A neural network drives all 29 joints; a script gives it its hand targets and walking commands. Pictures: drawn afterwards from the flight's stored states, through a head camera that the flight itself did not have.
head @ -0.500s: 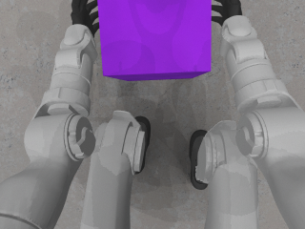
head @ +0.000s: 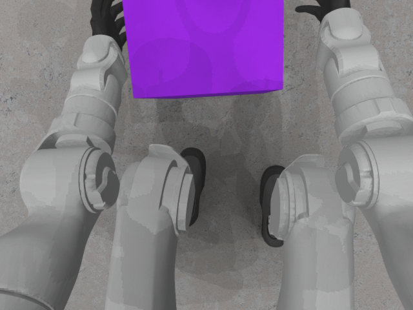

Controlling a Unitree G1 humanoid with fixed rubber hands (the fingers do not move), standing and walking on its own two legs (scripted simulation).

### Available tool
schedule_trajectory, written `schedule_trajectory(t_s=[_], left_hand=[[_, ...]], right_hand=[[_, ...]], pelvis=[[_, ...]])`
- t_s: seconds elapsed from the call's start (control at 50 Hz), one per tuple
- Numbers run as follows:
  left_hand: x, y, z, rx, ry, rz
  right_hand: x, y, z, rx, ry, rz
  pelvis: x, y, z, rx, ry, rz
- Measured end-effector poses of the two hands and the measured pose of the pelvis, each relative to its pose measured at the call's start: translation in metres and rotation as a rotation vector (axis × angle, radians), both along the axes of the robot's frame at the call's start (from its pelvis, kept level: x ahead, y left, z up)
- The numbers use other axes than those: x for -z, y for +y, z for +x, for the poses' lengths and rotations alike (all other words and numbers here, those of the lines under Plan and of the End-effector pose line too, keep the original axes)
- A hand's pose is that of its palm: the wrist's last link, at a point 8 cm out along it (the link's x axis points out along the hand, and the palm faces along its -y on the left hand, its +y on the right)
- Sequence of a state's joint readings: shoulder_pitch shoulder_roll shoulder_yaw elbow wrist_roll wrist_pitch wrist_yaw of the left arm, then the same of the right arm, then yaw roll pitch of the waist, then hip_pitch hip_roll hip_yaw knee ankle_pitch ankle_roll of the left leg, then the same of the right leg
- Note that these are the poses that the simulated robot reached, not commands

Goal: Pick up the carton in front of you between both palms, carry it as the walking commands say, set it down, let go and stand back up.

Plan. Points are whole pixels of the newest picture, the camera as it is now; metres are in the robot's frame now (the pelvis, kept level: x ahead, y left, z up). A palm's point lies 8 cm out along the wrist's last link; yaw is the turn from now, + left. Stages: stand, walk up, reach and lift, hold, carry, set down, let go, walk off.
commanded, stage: set down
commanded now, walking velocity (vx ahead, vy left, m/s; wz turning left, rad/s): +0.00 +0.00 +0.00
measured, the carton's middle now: (210, 37) +0.51 +0.06 -0.24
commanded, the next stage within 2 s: let go in 1.22 s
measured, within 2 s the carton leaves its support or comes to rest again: neither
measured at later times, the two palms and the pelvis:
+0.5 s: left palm (57, 20) +0.49 +0.23 -0.07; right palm out of the picture +0.55 -0.15 -0.07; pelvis +0.01 +0.00 +0.06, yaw +0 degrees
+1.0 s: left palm out of the picture +0.48 +0.24 +0.09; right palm out of the picture +0.55 -0.16 +0.08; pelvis +0.03 +0.00 +0.19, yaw -1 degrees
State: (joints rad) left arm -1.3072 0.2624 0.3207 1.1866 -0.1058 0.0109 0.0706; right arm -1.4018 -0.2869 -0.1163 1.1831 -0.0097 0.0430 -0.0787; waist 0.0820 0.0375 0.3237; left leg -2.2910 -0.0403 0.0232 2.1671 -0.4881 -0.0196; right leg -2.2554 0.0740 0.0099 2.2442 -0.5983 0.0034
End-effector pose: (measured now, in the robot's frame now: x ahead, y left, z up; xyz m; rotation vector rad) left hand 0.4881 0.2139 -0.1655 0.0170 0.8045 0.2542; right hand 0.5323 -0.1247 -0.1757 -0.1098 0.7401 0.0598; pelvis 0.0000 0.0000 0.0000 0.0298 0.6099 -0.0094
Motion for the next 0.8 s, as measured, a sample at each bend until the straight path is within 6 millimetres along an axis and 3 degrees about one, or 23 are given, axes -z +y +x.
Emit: schedule_trajectory(t_s=[0.12, 0.24, 0.4, 0.58, 0.8], left_hand=[[0.012, 0.011, -0.008, -0.033, -0.005, 0.012], [0.0, 0.013, -0.001, -0.035, -0.067, 0.008], [-0.06, 0.015, 0.002, -0.033, -0.162, -0.002], [-0.124, 0.014, -0.002, -0.034, -0.155, -0.002], [-0.186, 0.018, -0.002, -0.027, -0.173, 0.008]], right_hand=[[0.008, -0.037, -0.007, 0.051, 0.008, -0.037], [-0.012, -0.034, 0.009, 0.036, -0.054, -0.017], [-0.07, -0.019, 0.018, 0.029, -0.116, -0.021], [-0.135, -0.027, 0.015, 0.054, -0.09, -0.026], [-0.193, -0.032, 0.016, 0.039, -0.11, -0.025]], pelvis=[[-0.002, 0.0, 0.001, 0.009, 0.001, -0.003], [-0.003, 0.0, 0.004, 0.014, 0.02, -0.005], [-0.027, 0.0, 0.01, -0.004, 0.053, -0.01], [-0.079, 0.001, 0.017, -0.008, 0.14, -0.02], [-0.13, 0.001, 0.024, -0.002, 0.189, -0.016]])
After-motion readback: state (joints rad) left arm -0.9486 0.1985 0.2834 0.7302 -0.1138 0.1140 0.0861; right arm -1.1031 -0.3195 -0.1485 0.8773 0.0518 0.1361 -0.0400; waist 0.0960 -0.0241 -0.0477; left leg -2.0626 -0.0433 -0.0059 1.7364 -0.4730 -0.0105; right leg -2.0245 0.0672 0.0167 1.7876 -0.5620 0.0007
